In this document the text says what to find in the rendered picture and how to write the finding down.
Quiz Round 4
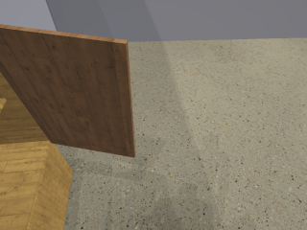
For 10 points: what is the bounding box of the cupboard door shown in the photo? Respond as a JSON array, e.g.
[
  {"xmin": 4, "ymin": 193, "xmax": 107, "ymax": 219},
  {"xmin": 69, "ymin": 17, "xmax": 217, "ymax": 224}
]
[{"xmin": 0, "ymin": 24, "xmax": 136, "ymax": 158}]

